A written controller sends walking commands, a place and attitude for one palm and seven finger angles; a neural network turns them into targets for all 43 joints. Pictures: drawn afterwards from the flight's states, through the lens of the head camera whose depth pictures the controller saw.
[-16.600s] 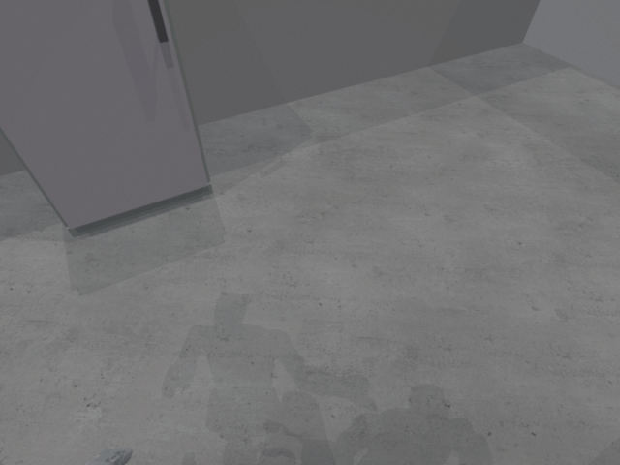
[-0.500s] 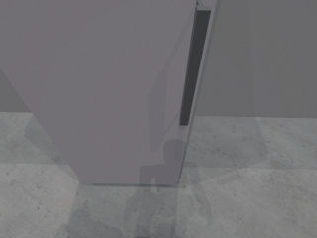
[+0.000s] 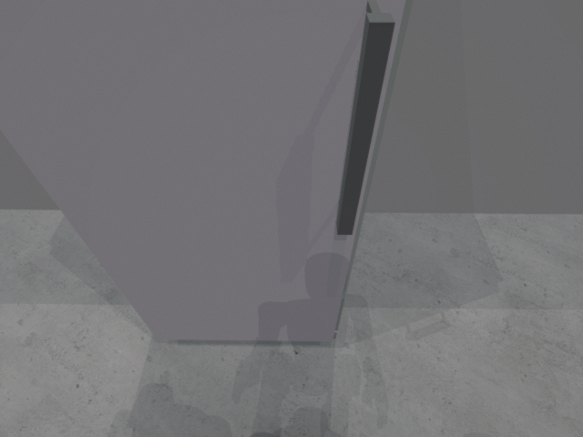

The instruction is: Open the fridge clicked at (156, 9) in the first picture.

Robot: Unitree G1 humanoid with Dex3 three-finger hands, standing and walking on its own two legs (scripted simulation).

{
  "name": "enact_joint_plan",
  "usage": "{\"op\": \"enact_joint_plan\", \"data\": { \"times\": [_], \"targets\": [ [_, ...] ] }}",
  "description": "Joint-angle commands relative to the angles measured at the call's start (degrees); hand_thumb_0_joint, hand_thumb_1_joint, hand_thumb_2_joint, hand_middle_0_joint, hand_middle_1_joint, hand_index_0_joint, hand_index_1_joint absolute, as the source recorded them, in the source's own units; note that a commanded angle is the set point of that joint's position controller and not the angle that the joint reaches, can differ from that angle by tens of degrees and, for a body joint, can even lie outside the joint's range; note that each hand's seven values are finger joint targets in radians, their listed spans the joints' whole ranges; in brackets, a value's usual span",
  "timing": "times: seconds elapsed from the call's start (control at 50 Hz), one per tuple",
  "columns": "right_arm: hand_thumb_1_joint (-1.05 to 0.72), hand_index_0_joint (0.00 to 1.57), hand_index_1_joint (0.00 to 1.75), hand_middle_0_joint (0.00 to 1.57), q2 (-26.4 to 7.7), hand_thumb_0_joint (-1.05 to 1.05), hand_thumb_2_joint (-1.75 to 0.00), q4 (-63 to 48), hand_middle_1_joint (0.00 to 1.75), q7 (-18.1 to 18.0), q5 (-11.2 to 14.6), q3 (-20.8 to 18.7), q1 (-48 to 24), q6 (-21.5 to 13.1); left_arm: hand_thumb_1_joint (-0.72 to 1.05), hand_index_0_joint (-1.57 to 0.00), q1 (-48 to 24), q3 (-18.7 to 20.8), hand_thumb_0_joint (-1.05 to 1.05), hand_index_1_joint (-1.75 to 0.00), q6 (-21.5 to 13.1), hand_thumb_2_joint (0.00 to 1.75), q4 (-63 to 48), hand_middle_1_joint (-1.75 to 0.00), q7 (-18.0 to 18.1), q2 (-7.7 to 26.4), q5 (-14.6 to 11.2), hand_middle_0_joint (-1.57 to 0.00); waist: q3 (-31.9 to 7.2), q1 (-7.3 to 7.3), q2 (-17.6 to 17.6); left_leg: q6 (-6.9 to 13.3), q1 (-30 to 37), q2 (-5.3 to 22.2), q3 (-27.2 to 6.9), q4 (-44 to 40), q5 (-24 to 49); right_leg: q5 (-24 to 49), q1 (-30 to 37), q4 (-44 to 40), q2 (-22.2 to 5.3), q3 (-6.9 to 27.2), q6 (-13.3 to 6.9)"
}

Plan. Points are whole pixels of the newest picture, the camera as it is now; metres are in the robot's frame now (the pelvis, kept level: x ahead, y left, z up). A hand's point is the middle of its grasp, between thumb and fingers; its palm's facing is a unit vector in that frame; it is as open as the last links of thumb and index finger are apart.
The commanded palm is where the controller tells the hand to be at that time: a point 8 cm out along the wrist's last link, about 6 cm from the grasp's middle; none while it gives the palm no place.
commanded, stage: look again from close up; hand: right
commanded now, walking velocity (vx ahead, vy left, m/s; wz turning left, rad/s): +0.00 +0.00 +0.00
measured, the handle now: (355, 140) +0.48 -0.07 +0.16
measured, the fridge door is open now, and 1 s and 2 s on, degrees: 0 0 0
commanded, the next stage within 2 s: raise the hand to about handle height in 1.34 s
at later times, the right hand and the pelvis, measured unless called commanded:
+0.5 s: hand out of the picture +0.02 -0.16 -0.17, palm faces +0.01 +0.98 -0.21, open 7.4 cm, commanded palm none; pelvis +0.01 +0.02 +0.00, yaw +0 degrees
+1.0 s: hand out of the picture +0.02 -0.14 -0.17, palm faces +0.03 +0.98 -0.21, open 7.4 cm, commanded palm none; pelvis +0.02 +0.05 +0.00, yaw -1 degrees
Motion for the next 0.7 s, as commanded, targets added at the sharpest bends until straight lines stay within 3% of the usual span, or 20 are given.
{"op": "enact_joint_plan", "data": {
  "times": [0.0,0.28,0.44,0.68],
  "targets": [
    [-0.9,0.2,0.3,0.2,-6.5,0.0,-0.9,-1.3,0.3,-0.6,-0.3,-1.4,3.8,-0.8,0.9,-0.2,2.6,1.3,0.0,-0.3,-1.1,0.9,-1.9,-0.3,0.1,7.1,-0.3,-0.2,1.0,0.4,-0.2,2.9,-4.4,4.5,-4.5,-4.3,5.6,7.0,3.2,-5.6,-9.6,10.2,1.0],
    [-0.9,0.2,0.3,0.2,-8.0,0.0,-0.9,-2.1,0.3,-0.5,-0.1,-1.7,1.9,-1.0,0.9,-0.2,1.8,1.0,0.0,-0.3,-1.1,0.9,-1.1,-0.3,0.0,7.4,-0.2,-0.2,-0.1,0.18,-0.7,3.1,-2.5,4.7,-4.7,-4.8,8.2,10.5,3.9,-4.4,-9.5,9.8,1.3],
    [-0.9,0.2,0.3,0.2,-8.2,0.0,-0.9,-2.0,0.3,-0.4,0.0,-1.6,1.5,-1.0,0.9,-0.2,1.0,0.9,0.0,-0.3,-0.8,0.9,-0.7,-0.3,0.0,7.8,-0.1,-0.2,0.9,0.21,-0.8,3.2,-3.2,4.9,-5.1,-5.7,7.1,8.6,4.0,-4.9,-9.4,9.6,1.7],
    [-0.9,0.2,0.3,0.2,-8.4,0.0,-0.9,-1.8,0.3,-0.5,0.0,-1.7,2.2,-1.4,0.9,-0.2,0.6,0.9,0.0,-0.3,-0.9,0.9,-0.4,-0.3,0.2,7.6,-0.2,-0.2,-0.1,0.06,0.0,3.2,-1.7,5.1,-5.3,-6.0,12.9,11.6,5.1,-3.7,-9.5,8.7,2.0]
  ]
}}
